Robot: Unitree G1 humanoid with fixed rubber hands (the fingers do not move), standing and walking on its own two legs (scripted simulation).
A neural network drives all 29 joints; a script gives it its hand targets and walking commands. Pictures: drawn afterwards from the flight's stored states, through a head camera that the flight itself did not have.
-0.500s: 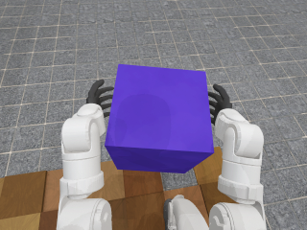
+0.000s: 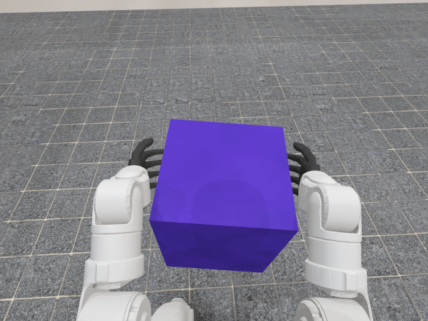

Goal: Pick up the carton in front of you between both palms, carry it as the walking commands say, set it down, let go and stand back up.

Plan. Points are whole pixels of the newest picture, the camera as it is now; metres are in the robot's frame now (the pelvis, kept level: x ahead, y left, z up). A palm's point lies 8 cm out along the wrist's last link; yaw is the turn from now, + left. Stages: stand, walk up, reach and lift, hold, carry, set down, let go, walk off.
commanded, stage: carry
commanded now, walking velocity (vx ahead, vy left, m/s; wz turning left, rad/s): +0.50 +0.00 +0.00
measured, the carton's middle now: (220, 202) +0.33 +0.02 +0.03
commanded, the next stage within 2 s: none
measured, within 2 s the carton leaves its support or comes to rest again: neither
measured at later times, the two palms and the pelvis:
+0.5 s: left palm (175, 65) +0.69 +0.16 +0.12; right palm (287, 74) +0.67 -0.14 +0.11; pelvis +0.33 +0.02 -0.02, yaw +1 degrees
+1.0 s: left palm (174, 37) +1.02 +0.22 +0.05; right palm (254, 40) +1.01 -0.07 +0.05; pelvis +0.65 +0.07 -0.06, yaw +0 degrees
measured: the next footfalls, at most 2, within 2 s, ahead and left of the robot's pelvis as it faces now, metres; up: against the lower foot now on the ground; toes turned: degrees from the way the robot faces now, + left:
left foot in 0.06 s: +0.22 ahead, +0.11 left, +0.00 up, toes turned +5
right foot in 0.52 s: +0.51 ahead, -0.06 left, -0.04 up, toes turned -3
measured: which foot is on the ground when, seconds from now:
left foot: up 0.00-0.04, down 0.06-0.54, up 0.56-0.90, down 0.92-1.00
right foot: down 0.00-0.10, up 0.12-0.50, down 0.52-0.94, up 0.96-1.00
